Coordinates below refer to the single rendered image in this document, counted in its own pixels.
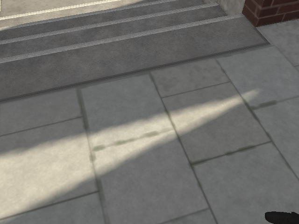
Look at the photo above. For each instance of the stairs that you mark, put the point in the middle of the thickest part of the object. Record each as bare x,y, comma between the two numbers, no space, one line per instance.
66,26

